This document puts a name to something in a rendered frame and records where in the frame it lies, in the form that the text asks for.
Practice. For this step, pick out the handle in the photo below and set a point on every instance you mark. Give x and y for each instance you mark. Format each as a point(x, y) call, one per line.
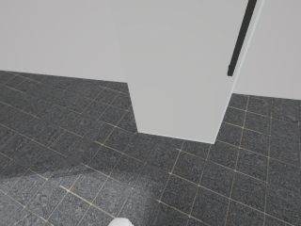
point(241, 37)

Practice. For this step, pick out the fridge door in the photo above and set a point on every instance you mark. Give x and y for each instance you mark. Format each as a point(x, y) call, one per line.
point(176, 56)

